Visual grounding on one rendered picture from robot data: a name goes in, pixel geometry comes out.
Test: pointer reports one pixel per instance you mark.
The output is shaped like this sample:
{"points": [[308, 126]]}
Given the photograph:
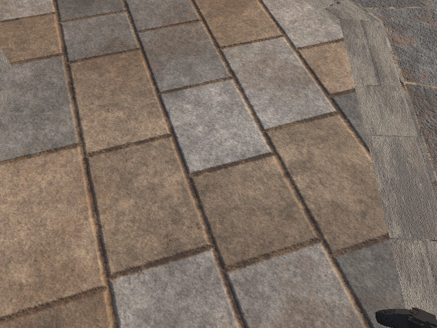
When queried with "right robot hand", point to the right robot hand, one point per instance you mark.
{"points": [[403, 318]]}

